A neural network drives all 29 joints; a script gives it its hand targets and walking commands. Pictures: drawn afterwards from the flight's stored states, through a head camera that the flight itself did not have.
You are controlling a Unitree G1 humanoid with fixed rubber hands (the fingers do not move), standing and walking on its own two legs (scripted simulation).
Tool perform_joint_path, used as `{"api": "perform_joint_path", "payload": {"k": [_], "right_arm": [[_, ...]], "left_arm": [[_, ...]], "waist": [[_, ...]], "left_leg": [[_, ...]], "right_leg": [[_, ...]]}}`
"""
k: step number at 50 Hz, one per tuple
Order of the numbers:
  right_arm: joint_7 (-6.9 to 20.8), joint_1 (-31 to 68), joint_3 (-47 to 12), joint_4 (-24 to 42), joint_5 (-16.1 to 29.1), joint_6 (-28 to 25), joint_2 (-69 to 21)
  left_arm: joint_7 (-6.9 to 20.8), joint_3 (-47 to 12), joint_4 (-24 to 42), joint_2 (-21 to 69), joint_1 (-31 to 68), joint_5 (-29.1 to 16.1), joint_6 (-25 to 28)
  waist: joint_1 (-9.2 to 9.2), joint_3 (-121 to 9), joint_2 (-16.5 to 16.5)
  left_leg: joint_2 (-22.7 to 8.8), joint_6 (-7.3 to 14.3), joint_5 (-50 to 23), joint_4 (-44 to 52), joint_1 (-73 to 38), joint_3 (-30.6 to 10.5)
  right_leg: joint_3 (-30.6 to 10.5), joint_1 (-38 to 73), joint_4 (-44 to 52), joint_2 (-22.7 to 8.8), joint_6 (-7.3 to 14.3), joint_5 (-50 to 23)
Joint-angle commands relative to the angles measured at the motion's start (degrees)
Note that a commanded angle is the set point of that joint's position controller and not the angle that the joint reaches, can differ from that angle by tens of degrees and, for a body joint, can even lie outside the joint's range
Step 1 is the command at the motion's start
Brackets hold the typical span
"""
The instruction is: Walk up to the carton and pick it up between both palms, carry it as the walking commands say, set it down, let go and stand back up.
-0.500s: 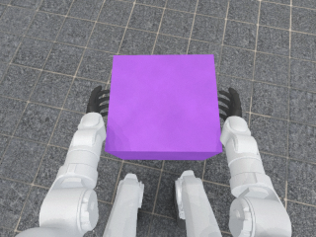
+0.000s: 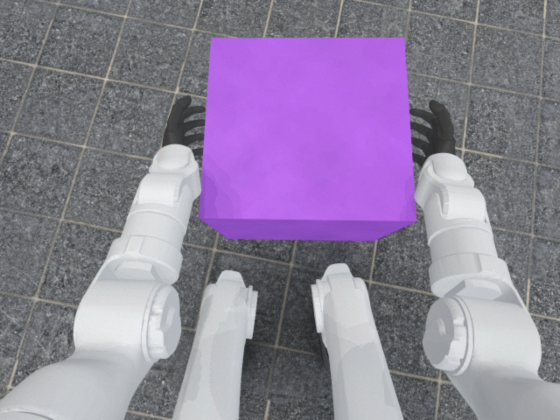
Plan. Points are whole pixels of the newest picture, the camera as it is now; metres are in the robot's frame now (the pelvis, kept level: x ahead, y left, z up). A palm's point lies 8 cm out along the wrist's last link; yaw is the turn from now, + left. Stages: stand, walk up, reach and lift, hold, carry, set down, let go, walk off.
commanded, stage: set down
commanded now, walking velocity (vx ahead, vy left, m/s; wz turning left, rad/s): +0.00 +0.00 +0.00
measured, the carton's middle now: (303, 153) +0.50 -0.05 -0.19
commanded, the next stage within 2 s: none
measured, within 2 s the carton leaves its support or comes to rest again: rests again in 1.56 s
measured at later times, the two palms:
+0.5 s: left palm (210, 164) +0.50 +0.11 -0.24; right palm (401, 183) +0.45 -0.25 -0.24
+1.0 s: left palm (186, 168) +0.51 +0.17 -0.29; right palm (367, 157) +0.52 -0.20 -0.28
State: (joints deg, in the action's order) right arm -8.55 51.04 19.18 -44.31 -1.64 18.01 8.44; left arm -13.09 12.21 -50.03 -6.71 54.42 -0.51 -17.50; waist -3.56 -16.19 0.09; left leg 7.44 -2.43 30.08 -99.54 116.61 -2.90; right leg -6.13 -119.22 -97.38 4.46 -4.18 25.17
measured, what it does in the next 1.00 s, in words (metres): lowers itself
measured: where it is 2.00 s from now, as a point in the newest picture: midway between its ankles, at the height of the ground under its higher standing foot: (281, 352)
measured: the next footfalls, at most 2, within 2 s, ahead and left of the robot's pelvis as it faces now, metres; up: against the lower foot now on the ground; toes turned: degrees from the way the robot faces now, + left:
none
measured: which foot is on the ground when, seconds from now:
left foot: down 0.00-1.00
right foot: down 0.00-1.00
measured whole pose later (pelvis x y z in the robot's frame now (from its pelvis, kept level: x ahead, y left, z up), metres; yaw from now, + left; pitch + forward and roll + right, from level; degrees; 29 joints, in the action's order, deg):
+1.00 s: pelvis -0.03 -0.03 -0.11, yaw +2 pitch +31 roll +3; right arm -11.6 85.9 15.4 -54.7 3.2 12.8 16.3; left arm -8.9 9.4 -53.6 -22.7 82.7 -9.5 -14.3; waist -1.8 30.1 2.3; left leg 6.9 -5.9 31.8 -121.8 121.3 -3.1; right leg -2.6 -125.6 -120.9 3.6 -0.6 26.1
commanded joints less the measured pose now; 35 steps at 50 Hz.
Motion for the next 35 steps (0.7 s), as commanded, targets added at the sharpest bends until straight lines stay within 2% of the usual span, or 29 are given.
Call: {"api": "perform_joint_path", "payload": {"k": [1, 7, 13, 17, 19, 20, 21, 22, 23, 24, 25, 26, 29, 32, 34, 35], "right_arm": [[23.7, 44.9, -25.1, 8.0, 8.9, -4.8, -49.5], [22.4, 44.7, -25.3, 9.6, 8.6, -5.6, -47.7], [20.6, 51.6, -30.0, 19.4, 11.1, -5.9, -44.9], [18.8, 60.7, -36.8, 32.2, 15.3, -4.4, -41.2], [17.4, 65.1, -39.5, 37.2, 17.2, -2.6, -38.1], [16.6, 66.8, -40.4, 38.4, 17.7, -1.5, -36.4], [16.0, 68.2, -40.6, 38.3, 18.1, -0.5, -34.9], [15.7, 66.2, -42.1, 39.8, 18.8, 0.4, -33.6], [15.3, 67.2, -43.8, 44.3, 19.2, 1.2, -33.3], [15.2, 68.2, -43.5, 39.7, 18.6, 1.6, -32.9], [15.2, 71.5, -44.1, 40.8, 19.6, 1.8, -33.4], [15.2, 75.6, -44.9, 41.7, 21.4, 1.9, -34.9], [15.5, 79.2, -42.9, 33.3, 22.9, 0.6, -40.3], [16.3, 80.0, -38.4, 20.9, 22.2, -1.7, -44.2], [17.1, 78.5, -34.3, 12.8, 20.5, -3.2, -45.0], [17.6, 76.7, -31.6, 8.1, 18.8, -3.7, -44.7]], "left_arm": [[20.9, -23.6, 17.1, 54.5, 45.0, -7.2, 5.7], [20.2, -26.6, 20.0, 54.7, 47.6, -8.8, 6.3], [20.2, -30.6, 26.4, 54.2, 53.1, -12.1, 5.8], [19.3, -34.8, 36.7, 50.6, 61.4, -14.9, 4.5], [18.8, -35.7, 40.3, 45.9, 65.1, -16.1, 3.1], [18.5, -34.8, 39.7, 42.6, 65.9, -16.5, 2.2], [18.4, -32.8, 37.8, 39.4, 66.2, -16.6, 1.4], [17.6, -33.2, 40.6, 37.2, 64.1, -15.2, 0.7], [17.0, -33.9, 44.7, 36.3, 63.0, -15.6, 0.3], [17.2, -32.6, 40.0, 35.3, 63.1, -15.3, -0.3], [17.5, -31.6, 40.0, 35.7, 66.0, -15.8, -0.5], [17.7, -29.7, 40.0, 35.4, 69.0, -16.2, -0.6], [18.8, -22.2, 31.9, 33.4, 69.8, -14.2, 1.0], [20.3, -17.8, 19.4, 34.1, 67.0, -10.9, 2.9], [21.4, -15.2, 10.6, 34.9, 63.7, -8.1, 3.9], [22.0, -14.1, 6.5, 35.3, 62.2, -6.6, 4.1]], "waist": [[0.98, -59.1, -3.0], [-1.42, -65.0, -5.6], [-3.81, -80.3, -6.6], [-5.38, -102.7, -4.4], [-5.7, -114.4, -1.7], [-5.36, -118.8, 0.2], [-4.66, -120.5, 2.2], [-2.02, -118.4, 3.4], [-1.09, -118.8, 5.5], [-0.67, -110.5, 7.1], [0.33, -107.9, 7.6], [2.92, -105.3, 8.2], [9.29, -90.1, 10.6], [13.51, -71.9, 10.6], [15.12, -60.5, 9.1], [14.74, -54.7, 7.7]], "left_leg": [[1.3, 0.5, -15.1, 9.5, -35.8, 5.7], [1.4, 0.0, -17.1, 5.8, -34.1, 6.8], [2.2, -0.1, -18.7, 0.8, -35.7, 8.4], [2.2, 0.1, -21.3, -3.8, -45.3, 9.0], [2.0, 0.3, -21.0, -5.9, -50.4, 9.4], [1.9, 0.4, -20.7, -6.9, -51.1, 9.8], [1.8, 0.5, -19.6, -7.4, -49.7, 10.3], [0.8, 0.3, -24.9, -8.5, -48.4, 11.8], [1.0, 0.7, -25.8, -8.6, -47.2, 11.6], [0.7, 1.1, -20.6, -8.5, -42.5, 11.6], [0.9, 1.5, -17.9, -8.2, -41.1, 11.7], [1.1, 2.2, -15.5, -7.6, -38.9, 12.1], [0.4, 4.0, -9.0, -7.5, -29.7, 12.2], [-1.0, 5.1, -1.8, -7.5, -20.6, 11.6], [-1.9, 5.4, 1.7, -7.5, -16.4, 10.8], [-2.2, 5.3, 3.4, -7.5, -14.9, 10.4]], "right_leg": [[11.7, 30.9, 4.2, 1.9, 3.6, -11.9], [11.5, 32.4, 1.7, 1.7, 3.7, -14.8], [11.7, 41.0, -1.7, 1.4, 3.9, -18.6], [11.7, 54.8, -5.2, 1.4, 3.4, -22.9], [11.7, 63.9, -6.9, 1.5, 2.7, -24.2], [11.5, 68.8, -7.6, 1.4, 2.3, -24.7], [11.3, 71.7, -8.2, 1.2, 1.8, -24.5], [11.0, 76.3, -9.7, 2.0, 0.6, -32.8], [10.3, 80.4, -10.1, 2.3, 0.5, -35.9], [10.4, 76.6, -9.7, 2.0, 0.6, -29.8], [10.4, 75.2, -9.5, 1.8, 0.9, -25.8], [10.1, 74.0, -9.3, 1.3, 0.9, -22.1], [8.6, 64.7, -8.0, 0.7, 0.7, -12.4], [7.6, 54.0, -7.6, 0.6, 1.1, -4.0], [7.6, 46.4, -8.1, 0.5, 1.4, 0.6], [8.0, 42.1, -8.6, 0.5, 1.7, 2.8]]}}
